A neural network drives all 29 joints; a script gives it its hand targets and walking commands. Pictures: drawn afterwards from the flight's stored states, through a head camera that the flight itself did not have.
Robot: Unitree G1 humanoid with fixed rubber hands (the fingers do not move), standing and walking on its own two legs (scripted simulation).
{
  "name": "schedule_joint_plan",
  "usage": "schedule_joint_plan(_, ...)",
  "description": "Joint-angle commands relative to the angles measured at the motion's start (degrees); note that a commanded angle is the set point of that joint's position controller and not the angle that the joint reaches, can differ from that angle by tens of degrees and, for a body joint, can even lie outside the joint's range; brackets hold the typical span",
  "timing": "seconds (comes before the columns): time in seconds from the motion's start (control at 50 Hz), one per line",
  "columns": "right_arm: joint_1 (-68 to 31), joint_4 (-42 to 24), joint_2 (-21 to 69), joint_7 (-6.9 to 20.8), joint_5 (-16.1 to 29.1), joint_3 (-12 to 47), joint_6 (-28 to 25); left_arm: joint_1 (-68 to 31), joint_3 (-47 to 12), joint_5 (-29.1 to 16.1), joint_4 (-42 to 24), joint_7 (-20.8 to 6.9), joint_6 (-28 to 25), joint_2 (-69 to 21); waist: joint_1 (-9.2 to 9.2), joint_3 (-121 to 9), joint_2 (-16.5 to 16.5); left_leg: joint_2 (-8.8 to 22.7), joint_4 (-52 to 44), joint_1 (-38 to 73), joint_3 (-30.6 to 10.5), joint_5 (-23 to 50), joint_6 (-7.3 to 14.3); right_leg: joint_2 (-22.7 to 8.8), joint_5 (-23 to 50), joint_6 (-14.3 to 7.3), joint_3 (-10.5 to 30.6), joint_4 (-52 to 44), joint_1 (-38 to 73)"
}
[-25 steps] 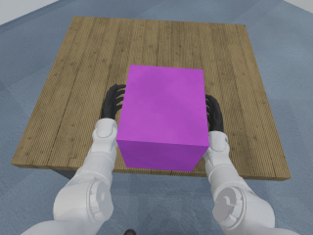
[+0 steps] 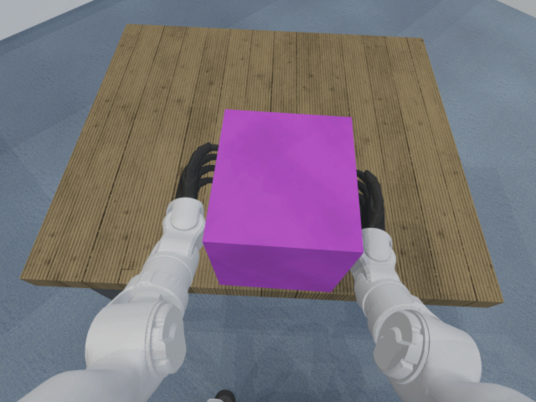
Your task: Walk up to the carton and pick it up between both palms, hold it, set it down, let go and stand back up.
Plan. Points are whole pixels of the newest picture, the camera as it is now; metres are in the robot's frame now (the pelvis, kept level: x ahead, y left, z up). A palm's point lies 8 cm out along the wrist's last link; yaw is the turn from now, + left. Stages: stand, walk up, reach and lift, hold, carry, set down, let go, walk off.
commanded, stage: set down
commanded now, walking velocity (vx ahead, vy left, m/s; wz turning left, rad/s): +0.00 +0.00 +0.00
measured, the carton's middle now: (281, 206) +0.40 -0.01 -0.02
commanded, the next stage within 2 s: none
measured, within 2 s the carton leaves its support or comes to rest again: neither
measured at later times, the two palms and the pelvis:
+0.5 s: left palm (179, 245) +0.34 +0.15 -0.03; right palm (404, 264) +0.31 -0.20 -0.03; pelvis -0.03 +0.02 -0.01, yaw -1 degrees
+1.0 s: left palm (136, 306) +0.24 +0.20 -0.03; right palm (438, 314) +0.23 -0.22 -0.01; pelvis -0.08 +0.01 -0.01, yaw +0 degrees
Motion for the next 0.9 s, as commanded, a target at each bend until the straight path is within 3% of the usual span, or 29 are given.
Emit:
schedule_joint_plan(0.0, -19.42, -5.75, -3.14, -1.76, 4.75, 15.82, -4.65, -21.76, -6.16, -8.23, 5.43, -0.61, -3.58, 2.77, -6.37, -40.59, -3.62, -1.7, 3.45, -0.35, 7.63, 27.67, 0.06, -1.61, 60.05, 2.24, -5.43, 12.26, 19.3)
schedule_joint_plan(0.04, -21.42, -4.97, -4.13, -1.89, 6.21, 16.5, -5.24, -24.78, -5.54, -8.96, 5.29, -0.45, -5.01, 3.73, -6.08, -42.8, -4.91, -1.21, 2.57, -2.78, 7.38, 27.45, 0.24, -1.61, 62.0, 2.47, -5.35, 13.87, 20.22)
schedule_joint_plan(0.08, -20.08, -3.16, -6.66, -1.69, 8.56, 19.26, -6.34, -23.52, -7.07, -10.56, 5.79, -0.41, -4.88, 4.02, -4.94, -43.32, -3.01, -0.54, 5.17, 5.36, 6.74, 35.32, -0.68, -0.69, 60.22, 2.81, -6.66, 14.15, 13.07)
schedule_joint_plan(0.1, -13.63, -0.38, -8.27, -1.25, 9.71, 20.17, -7.07, -17.85, -9.18, -10.95, 2.17, -0.26, -4.7, 2.79, -6.15, -41.85, 0.74, 0.74, 8.26, 15.75, 5.06, 45.17, -1.76, 0.48, 56.86, 2.11, -8.26, 13.34, 5.32)
schedule_joint_plan(0.14, -19.98, 2.53, -11.93, -0.49, 11.76, 18.39, -6.12, -22.58, -10.45, -12.87, 1.27, 0.48, -3.97, 2.26, -5.51, -41.85, 6.64, 3.94, 12.79, 36.17, 2.35, 58.54, -4.2, 3.47, 33.96, 0.31, -11.56, 7.85, -15.98)
schedule_joint_plan(0.16, -24.44, 2.34, -12.02, -0.16, 13.34, 16.88, -6.6, -25.88, -11.41, -13.97, -0.3, 1.81, -4.19, 0.97, -3.73, -45.62, 7.66, 5.24, 13.76, 34.27, 3.05, 62.09, -5.4, 4.8, 22.86, -3.86, -11.39, 1.86, -20.39)
schedule_joint_plan(0.18, -22.6, 1.91, -12.79, 0.31, 15.84, 17.96, -6.47, -24.2, -12.21, -13.92, -1.09, 2.12, -4.59, 1.53, -3.63, -45.77, 5.91, 3.71, 13.55, 27.84, 5.12, 57.87, -6.55, 5.63, 26.57, -6.31, -9.91, 0.37, -10.5)
schedule_joint_plan(0.2, -18.76, 2.15, -14.89, 0.04, 16.64, 18.16, -6.77, -20.74, -13.85, -13.69, -2.02, 2.27, -4.14, 0.69, -6.52, -45.8, 7.38, 3.47, 13.99, 30.6, 2.8, 59.13, -6.28, 5.35, 32.18, -3.71, -11.32, 3.93, -9.22)
schedule_joint_plan(0.26, -12.99, -3.67, -15.42, 0.4, 17.53, 20.47, -8.91, -11.71, -14.53, -14.38, -6.34, 2.15, -4.13, 0.77, -4.02, -45.98, 7.51, 4.72, 15.32, 35.32, 0.99, 67.53, -6.36, 5.44, 32.94, -2.99, -10.82, 3.55, -12.66)
schedule_joint_plan(0.28, -15.89, -5.93, -15.11, 0.76, 18.28, 20.69, -8.84, -15.24, -14.35, -15.14, -7.62, 1.97, -5.28, 2.43, -3.25, -48.12, 6.19, 4.2, 14.67, 31.76, 2.2, 64.14, -6.36, 5.18, 31.46, -4.06, -9.67, 1.62, -10.9)
schedule_joint_plan(0.32, -12.37, -5.9, -16.55, 0.98, 18.62, 22.19, -8.62, -13.23, -13.32, -14.39, -7.76, 1.55, -5.36, 3.76, -3.11, -45.13, 3.01, 2.95, 14.05, 26.19, 2.73, 58.42, -5.33, 4.33, 38.13, -2.85, -9.14, 4.5, -5.85)
schedule_joint_plan(0.34, -16.76, -5.88, -16.94, 1.13, 18.78, 22.27, -7.58, -19.03, -12.71, -15.19, -6.14, 1.39, -6.39, 6.71, -3.16, -45.55, 2.59, 2.09, 13.3, 22.05, 3.17, 50.23, -4.57, 3.07, 35.56, -2.15, -8.75, 5.76, -4.04)
schedule_joint_plan(0.36, -9.68, -8.89, -17.12, 1.18, 20.45, 24.26, -7.9, -12.27, -13.56, -15.54, -12.02, 0.79, -7.07, 5.35, -4.68, -46.1, 1.93, 1.33, 12.51, 24.28, 3.11, 50.31, -4.33, 3.69, 41.64, -1.2, -9.07, 7.67, 0.31)
schedule_joint_plan(0.38, -11.34, -10.26, -17.4, 1.35, 21.08, 24.38, -7.67, -13.96, -13.59, -15.93, -14.22, 0.68, -8.08, 6.24, -5.24, -46.37, 3.42, 1.65, 12.42, 28.75, 2.7, 50.86, -4.42, 4.0, 37.95, -0.24, -10.07, 7.57, -2.98)
schedule_joint_plan(0.4, -10.29, -12.19, -17.78, 1.69, 22.19, 25.58, -7.83, -11.29, -13.93, -17.04, -15.26, 0.46, -8.59, 5.79, -4.77, -44.91, 1.4, 2.29, 12.76, 30.81, 2.35, 52.32, -4.36, 4.54, 36.34, -0.2, -10.23, 6.93, -4.18)
schedule_joint_plan(0.42, -8.19, -10.63, -18.99, 2.25, 23.62, 26.42, -7.72, -9.69, -14.09, -17.45, -15.82, 0.32, -8.81, 5.59, -3.68, -43.02, 4.28, 2.66, 12.92, 31.89, 2.0, 53.57, -5.21, 4.75, 31.83, -1.03, -9.95, 5.2, -6.63)
schedule_joint_plan(0.44, -10.94, -11.1, -19.43, 2.61, 24.87, 26.43, -6.58, -12.22, -14.68, -17.93, -15.27, 0.14, -9.53, 6.89, -4.29, -44.2, 2.91, 2.24, 12.43, 29.9, 2.34, 50.47, -5.04, 4.66, 29.69, -1.48, -9.85, 4.9, -4.13)
schedule_joint_plan(0.46, -6.86, -11.41, -19.88, 3.09, 26.33, 27.94, -6.29, -7.27, -14.27, -18.43, -15.13, 0.1, -9.59, 6.41, -2.49, -41.2, 1.49, 2.58, 11.61, 30.12, 2.42, 50.57, -4.65, 4.91, 29.92, -1.91, -9.39, 4.65, -3.61)
schedule_joint_plan(0.54, -9.73, -16.37, -20.2, 3.78, 29.64, 30.49, -3.18, -9.53, -15.88, -21.89, -15.11, -1.14, -11.32, 9.79, -4.01, -40.05, -2.04, 1.08, 9.11, 28.25, 3.09, 34.69, -3.43, 4.36, 23.36, -0.86, -9.76, 5.4, -2.6)
schedule_joint_plan(0.56, -8.18, -19.1, -19.42, 4.25, 31.27, 33.01, -2.96, -7.44, -15.47, -22.52, -15.64, -1.16, -11.61, 10.17, -1.72, -39.25, -2.55, 1.11, 8.53, 28.67, 3.41, 33.81, -3.2, 4.44, 22.59, -0.71, -9.47, 5.5, -2.55)
schedule_joint_plan(0.58, -12.5, -19.99, -20.56, 4.4, 31.84, 33.06, -1.49, -11.15, -16.73, -25.02, -12.41, -1.83, -11.7, 11.67, -2.9, -37.34, -3.57, 0.44, 8.17, 25.82, 3.65, 26.67, -2.54, 3.82, 18.68, -0.6, -9.15, 5.27, -3.65)
schedule_joint_plan(0.66, -8.09, -19.99, -22.07, 5.29, 33.61, 33.51, 2.23, -7.66, -19.5, -27.26, -15.28, -2.13, -11.12, 12.35, -2.89, -33.13, -1.09, 0.75, 5.41, 25.33, 2.95, 16.38, -2.39, 3.34, 10.6, -1.93, -9.44, 5.26, -4.22)
schedule_joint_plan(0.68, -12.03, -21.41, -22.49, 4.95, 32.93, 32.61, 3.6, -12.3, -20.23, -28.59, -12.13, -2.38, -10.78, 14.3, -4.17, -33.0, -2.66, 0.39, 4.92, 24.02, 3.24, 12.11, -1.78, 2.9, 7.31, -1.52, -9.32, 4.71, -5.44)
schedule_joint_plan(0.7, -7.95, -23.74, -23.39, 5.04, 33.46, 32.49, 3.93, -6.87, -20.77, -29.3, -14.0, -2.21, -10.69, 13.79, -4.22, -30.82, -2.88, 0.67, 4.67, 24.68, 2.87, 10.21, -1.71, 3.03, 6.27, -1.59, -9.68, 4.91, -4.65)
schedule_joint_plan(0.8, 4.64, -23.34, -22.88, 5.36, 34.19, 33.18, 6.4, 3.29, -22.25, -29.93, -19.9, -3.86, -7.91, 12.94, -4.82, -27.51, 0.16, 0.8, 2.23, 30.16, 1.49, 10.8, -1.92, 3.07, 8.52, -1.82, -9.29, 4.07, -0.06)
schedule_joint_plan(0.82, -0.28, -23.38, -23.78, 4.76, 33.18, 31.5, 7.5, -2.17, -22.26, -30.29, -19.25, -4.26, -7.46, 15.48, -6.21, -27.91, 0.95, 0.17, 1.72, 28.49, 2.22, 7.42, -1.8, 2.85, 5.54, -1.68, -9.15, 3.69, -0.97)
schedule_joint_plan(0.84, 11.4, -27.8, -22.24, 4.78, 34.28, 33.89, 5.95, 11.28, -21.39, -28.75, -25.32, -4.7, -6.42, 12.38, -4.79, -27.52, -1.28, 0.39, 1.41, 33.76, 1.62, 12.61, -1.71, 3.66, 11.68, -1.28, -9.57, 3.79, 4.24)
schedule_joint_plan(0.86, 1.46, -26.0, -23.11, 4.48, 32.64, 31.84, 7.34, 0.47, -19.96, -28.92, -21.41, -4.81, -6.34, 16.28, -4.03, -27.25, 0.22, -0.24, 1.27, 31.26, 2.34, 9.44, -2.05, 3.25, 5.67, -1.42, -8.82, 2.67, 0.23)
schedule_joint_plan(0.88, 6.33, -25.51, -22.41, 4.66, 33.19, 32.5, 7.05, 5.32, -19.94, -28.62, -23.57, -5.22, -5.69, 14.48, -3.34, -24.18, -0.38, 0.03, 1.06, 33.0, 2.35, 10.34, -2.15, 3.31, 6.26, -1.4, -9.12, 2.46, 0.88)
